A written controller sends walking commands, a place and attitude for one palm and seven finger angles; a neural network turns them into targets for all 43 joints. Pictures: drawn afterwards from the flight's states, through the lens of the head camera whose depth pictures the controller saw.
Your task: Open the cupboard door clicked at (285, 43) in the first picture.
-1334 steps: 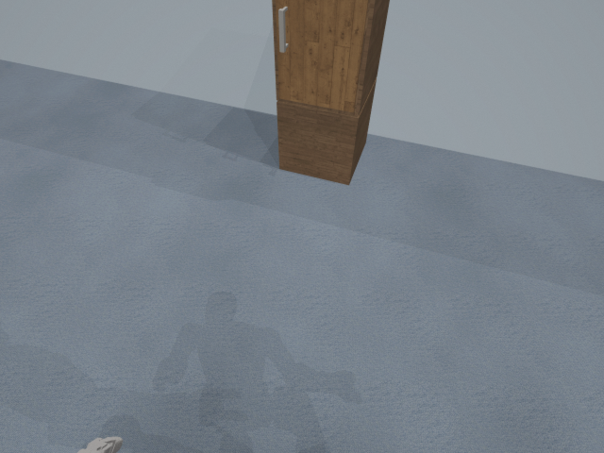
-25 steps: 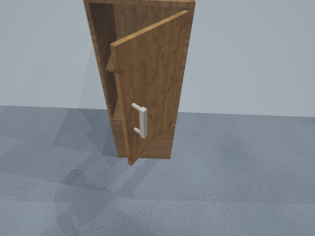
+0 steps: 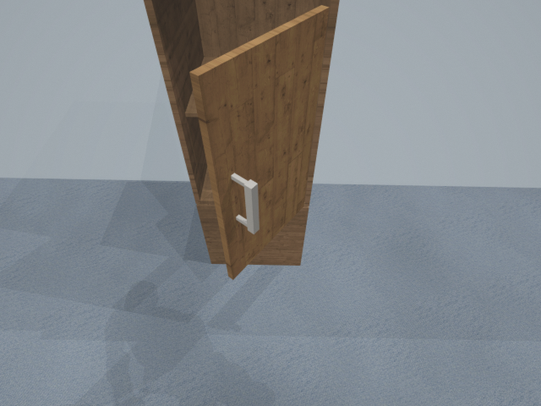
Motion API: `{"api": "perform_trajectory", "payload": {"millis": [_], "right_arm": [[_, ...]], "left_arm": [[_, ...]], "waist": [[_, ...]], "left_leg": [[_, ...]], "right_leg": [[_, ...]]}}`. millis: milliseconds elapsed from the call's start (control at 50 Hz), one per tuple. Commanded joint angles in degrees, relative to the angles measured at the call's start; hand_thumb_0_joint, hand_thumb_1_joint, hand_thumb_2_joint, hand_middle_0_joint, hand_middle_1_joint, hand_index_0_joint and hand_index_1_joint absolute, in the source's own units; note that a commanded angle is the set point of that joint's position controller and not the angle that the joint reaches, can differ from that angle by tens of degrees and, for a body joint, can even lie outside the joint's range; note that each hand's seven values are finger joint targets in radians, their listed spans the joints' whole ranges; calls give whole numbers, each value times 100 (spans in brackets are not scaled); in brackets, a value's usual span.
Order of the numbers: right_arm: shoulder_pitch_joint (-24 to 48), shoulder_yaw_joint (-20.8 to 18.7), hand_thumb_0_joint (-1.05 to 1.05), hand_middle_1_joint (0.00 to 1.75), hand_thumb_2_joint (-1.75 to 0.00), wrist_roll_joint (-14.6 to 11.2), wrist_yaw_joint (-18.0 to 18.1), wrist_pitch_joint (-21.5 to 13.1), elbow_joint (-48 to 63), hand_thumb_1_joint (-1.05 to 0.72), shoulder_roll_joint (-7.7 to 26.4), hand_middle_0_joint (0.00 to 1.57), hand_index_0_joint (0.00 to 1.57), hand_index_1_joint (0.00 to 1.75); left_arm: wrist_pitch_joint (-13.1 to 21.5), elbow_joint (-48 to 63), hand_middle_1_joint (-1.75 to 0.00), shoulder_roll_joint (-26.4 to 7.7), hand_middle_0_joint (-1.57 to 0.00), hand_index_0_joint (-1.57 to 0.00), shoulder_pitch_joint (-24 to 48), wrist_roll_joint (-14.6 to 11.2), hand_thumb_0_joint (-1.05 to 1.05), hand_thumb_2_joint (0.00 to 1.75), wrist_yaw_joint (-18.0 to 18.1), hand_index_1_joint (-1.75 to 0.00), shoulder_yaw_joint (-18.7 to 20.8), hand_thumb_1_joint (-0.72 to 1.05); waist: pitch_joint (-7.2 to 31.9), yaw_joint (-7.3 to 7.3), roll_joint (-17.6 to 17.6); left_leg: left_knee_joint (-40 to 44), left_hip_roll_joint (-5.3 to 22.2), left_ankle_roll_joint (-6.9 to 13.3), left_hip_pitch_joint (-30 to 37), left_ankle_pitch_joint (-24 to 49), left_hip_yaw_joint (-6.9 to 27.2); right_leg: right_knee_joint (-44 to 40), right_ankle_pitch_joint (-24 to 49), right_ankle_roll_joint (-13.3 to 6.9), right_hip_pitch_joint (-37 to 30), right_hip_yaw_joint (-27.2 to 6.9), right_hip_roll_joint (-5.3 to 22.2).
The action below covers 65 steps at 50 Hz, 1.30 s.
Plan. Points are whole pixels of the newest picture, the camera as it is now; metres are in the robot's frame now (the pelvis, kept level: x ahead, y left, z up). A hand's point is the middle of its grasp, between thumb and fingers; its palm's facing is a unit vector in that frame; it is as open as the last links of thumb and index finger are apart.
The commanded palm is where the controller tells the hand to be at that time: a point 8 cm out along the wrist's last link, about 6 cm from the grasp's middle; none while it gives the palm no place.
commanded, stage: look to check the result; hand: left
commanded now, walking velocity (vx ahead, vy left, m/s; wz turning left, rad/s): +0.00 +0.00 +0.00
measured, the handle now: (245, 204) +0.50 +0.08 -0.04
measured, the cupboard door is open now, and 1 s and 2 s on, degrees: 53 53 53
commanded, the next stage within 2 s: walk to a spot facing it in 0.04 s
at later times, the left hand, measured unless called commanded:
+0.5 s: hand out of the picture -0.01 +0.17 -0.18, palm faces -0.05 -0.98 -0.21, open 7.4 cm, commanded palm none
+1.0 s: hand out of the picture +0.08 +0.12 -0.16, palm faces -0.32 -0.91 -0.27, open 7.4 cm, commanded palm none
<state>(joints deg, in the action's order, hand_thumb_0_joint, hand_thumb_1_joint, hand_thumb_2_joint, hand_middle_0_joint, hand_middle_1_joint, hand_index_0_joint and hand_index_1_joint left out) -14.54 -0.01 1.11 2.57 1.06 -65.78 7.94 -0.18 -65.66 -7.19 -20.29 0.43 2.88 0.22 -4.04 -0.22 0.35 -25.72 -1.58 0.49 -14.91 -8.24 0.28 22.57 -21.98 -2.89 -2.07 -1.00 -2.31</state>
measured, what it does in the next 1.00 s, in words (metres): lifts its left foot, turning right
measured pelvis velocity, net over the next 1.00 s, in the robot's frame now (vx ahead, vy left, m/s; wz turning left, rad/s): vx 0.00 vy -0.06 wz -0.46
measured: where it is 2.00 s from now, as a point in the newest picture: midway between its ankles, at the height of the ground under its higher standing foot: outside the picture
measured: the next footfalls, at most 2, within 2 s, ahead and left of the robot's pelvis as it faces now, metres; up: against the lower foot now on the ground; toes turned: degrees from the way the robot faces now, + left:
left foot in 1.26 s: +0.17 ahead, +0.03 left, +0.00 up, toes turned -37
right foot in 1.72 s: -0.01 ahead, -0.14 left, +0.00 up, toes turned -57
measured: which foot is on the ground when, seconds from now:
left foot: down 0.00-0.62, up 0.64-1.00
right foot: down 0.00-1.00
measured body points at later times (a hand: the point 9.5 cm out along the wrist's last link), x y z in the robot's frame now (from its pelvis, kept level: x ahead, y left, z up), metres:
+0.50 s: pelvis +0.00 -0.01 -0.01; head +0.03 -0.02 +0.44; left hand +0.00 +0.22 -0.17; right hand -0.01 -0.25 -0.17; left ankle +0.06 +0.12 -0.74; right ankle -0.10 -0.08 -0.73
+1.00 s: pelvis +0.00 -0.06 +0.00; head +0.04 -0.09 +0.45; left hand +0.10 +0.17 -0.14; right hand +0.02 -0.34 -0.14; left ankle +0.06 +0.08 -0.66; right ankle -0.08 -0.09 -0.74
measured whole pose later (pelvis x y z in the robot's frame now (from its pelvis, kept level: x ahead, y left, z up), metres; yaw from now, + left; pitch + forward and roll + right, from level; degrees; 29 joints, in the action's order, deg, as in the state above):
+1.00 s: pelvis +0.00 -0.06 +0.00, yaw -26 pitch +1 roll +2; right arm -2.5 -3.9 0.7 2.5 4.2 -51.9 11.7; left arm -1.5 -54.0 -9.1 -18.0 1.5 2.2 4.3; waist -5.8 2.7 -0.5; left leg -63.5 0.4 -3.5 -30.8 -21.2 2.2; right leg 26.9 -18.4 -6.2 7.9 -9.5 -8.1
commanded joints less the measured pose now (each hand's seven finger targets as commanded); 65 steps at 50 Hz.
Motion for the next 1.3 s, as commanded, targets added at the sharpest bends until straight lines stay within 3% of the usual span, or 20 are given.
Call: {"api": "perform_trajectory", "payload": {"millis": [0, 320, 440, 500, 560, 580, 600, 620, 680, 740, 800, 900, 1080, 1140, 1180, 1200, 1220, 1240, 1260, 1280], "right_arm": [[-328, -80, 0, 30, -90, -11, 44, -71, 140, -90, 558, 20, 20, 30], [-298, -359, 0, 30, -90, 10, 132, 49, 471, -90, 695, 20, 20, 30], [-392, -522, 0, 30, -90, 56, 164, 7, 795, -90, 1151, 20, 20, 30], [-302, -539, 0, 30, -90, 84, 117, -54, 1011, -90, 1244, 20, 20, 30], [282, -560, 0, 30, -90, 123, 77, -31, 1252, -90, 1317, 20, 20, 30], [496, -555, 0, 30, -90, 82, 65, 9, 1347, -90, 1247, 20, 20, 30], [448, -506, 0, 30, -90, 19, 21, 65, 1493, -90, 832, 20, 20, 30], [846, -496, 0, 30, -90, 25, -50, 63, 1658, -90, 796, 20, 20, 30], [825, -527, 0, 30, -90, 21, -22, 90, 1560, -90, 809, 20, 20, 30], [883, -497, 0, 30, -90, -13, 13, 103, 1561, -90, 768, 20, 20, 30], [1054, -501, 0, 30, -90, -38, 30, 153, 1651, -90, 791, 20, 20, 30], [1359, -480, 0, 30, -90, -52, 44, 147, 1865, -90, 824, 20, 20, 30], [1694, -445, 0, 30, -90, -97, 4, 51, 2312, -90, 781, 20, 20, 30], [1438, -435, 0, 30, -90, -127, 0, -23, 2367, -90, 776, 20, 20, 30], [826, -441, 0, 30, -90, -131, 29, -57, 2212, -90, 830, 20, 20, 30], [226, -480, 0, 30, -90, -115, 58, -93, 2040, -90, 979, 20, 20, 30], [-195, -560, 0, 30, -90, -15, 87, -179, 2026, -90, 1558, 20, 20, 30], [-278, -529, 0, 30, -90, -1, 99, -160, 2088, -90, 1732, 20, 20, 30], [-152, -468, 0, 30, -90, 19, 127, -133, 2195, -90, 1673, 20, 20, 30], [-205, -393, 0, 30, -90, 85, 119, -158, 2104, -90, 1513, 20, 20, 30]], "left_arm": [[50, 23, -30, -467, -20, -20, -637, -24, 0, 90, 18, -30, 63, 90], [-140, 408, -30, -711, -20, -20, -345, 55, 0, 90, -30, -30, 394, 90], [-195, 735, -30, -603, -20, -20, -165, 62, 0, 90, -156, -30, 493, 90], [-238, 959, -30, -530, -20, -20, 124, 72, 0, 90, -266, -30, 514, 90], [-227, 949, -30, -530, -20, -20, -317, 74, 0, 90, -343, -30, 568, 90], [-208, 882, -30, -672, -20, -20, -637, 90, 0, 90, -330, -30, 602, 90], [-144, 938, -30, -1261, -20, -20, -639, 177, 0, 90, -258, -30, 674, 90], [-147, 1062, -30, -1619, -20, -20, -407, 141, 0, 90, -200, -30, 691, 90], [-64, 1184, -30, -1275, -20, -20, 122, 94, 0, 90, -100, -30, 633, 90], [-30, 1187, -30, -1267, -20, -20, -167, 53, 0, 90, -28, -30, 661, 90], [-45, 1224, -30, -1253, -20, -20, -266, 54, 0, 90, -2, -30, 672, 90], [-48, 1347, -30, -1294, -20, -20, -388, 90, 0, 90, 18, -30, 700, 90], [-41, 1568, -30, -1485, -20, -20, -285, 140, 0, 90, -20, -30, 732, 90], [-47, 1669, -30, -1579, -20, -20, -29, 148, 0, 90, -46, -30, 764, 90], [-44, 1726, -30, -1565, -20, -20, 224, 102, 0, 90, -75, -30, 748, 90], [-32, 1756, -30, -1462, -20, -20, 358, 62, 0, 90, -81, -30, 733, 90], [-35, 1824, -30, -1197, -20, -20, 65, -34, 0, 90, -127, -30, 712, 90], [19, 1865, -30, -1124, -20, -20, -99, -2, 0, 90, -185, -30, 654, 90], [-3, 1927, -30, -1212, -20, -20, 34, 102, 0, 90, -243, -30, 631, 90], [-36, 1823, -30, -1145, -20, -20, 302, 159, 0, 90, -267, -30, 655, 90]], "waist": [[-346, 22, 29], [-253, -69, 70], [66, -37, -1012], [436, -12, -1021], [649, 353, -702], [490, 554, -157], [268, 537, 1703], [-87, 600, 1782], [-82, 223, 823], [549, 307, 655], [530, 328, 692], [452, 368, 543], [288, 377, 387], [418, 242, 452], [586, -69, 312], [841, -327, 79], [1357, -308, -1334], [1239, -116, -1735], [813, -80, -630], [684, -92, -974]], "left_leg": [[285, 609, 264, 693, 539, 608], [-596, 803, 93, 257, 207, -48], [419, 1929, 688, 509, -498, 1131], [1086, 2612, 1056, 111, -960, 1260], [458, 2201, 598, -527, -789, 211], [-367, 1795, 303, -979, -952, -279], [-1905, 814, -216, -1800, -1860, -988], [-3021, 434, -285, -2175, -2526, -648], [-3976, 542, -277, -2374, -1703, 77], [-3966, 430, -349, -2402, -1495, 61], [-3974, 329, -370, -2440, -1322, 150], [-3906, 257, -383, -2541, -1357, 289], [-3176, 151, -329, -2135, -1521, 316], [-2249, 56, -274, -1436, -1522, 256], [-955, -52, -229, -209, -869, 165], [-103, 330, -113, 978, -17, 424], [270, 2003, 570, 2094, 1316, 2240], [506, 3150, 1279, 1863, 2343, 3097], [451, 3167, 1440, 1281, 2568, 2825], [448, 2644, 1134, 1052, 2891, 2425]], "right_leg": [[-612, 1022, -17, 1272, -350, 642], [45, 2278, -194, 1513, -1034, 721], [1537, 373, -32, 2340, -502, -63], [3036, -1193, 44, 2235, -43, 223], [1821, -362, 73, 1319, 189, 321], [696, 362, 98, 891, 82, 353], [-735, 338, -163, 786, -1767, 1387], [-931, 1138, -580, 1262, -2792, 2186], [49, 4193, -592, 760, -2043, 1537], [449, 5824, -345, -306, -1709, 1304], [387, 5753, -129, -373, -1806, 1166], [348, 5580, -265, -348, -2272, 1188], [357, 5254, -813, 117, -2886, 1192], [555, 5396, -827, 320, -2888, 1065], [934, 5280, -529, 931, -2621, 701], [1418, 4223, -258, 1642, -2332, 399], [2620, 1175, 146, 2751, -1502, -383], [3944, -1583, 405, 3228, -634, -347], [4579, -1524, 493, 3379, -519, -20], [5000, -1230, 525, 3475, -529, 3]]}}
